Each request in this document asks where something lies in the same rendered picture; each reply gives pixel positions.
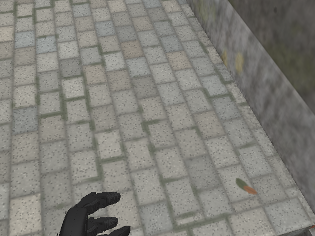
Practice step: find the robot left hand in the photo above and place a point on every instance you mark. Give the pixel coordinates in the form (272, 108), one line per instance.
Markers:
(77, 222)

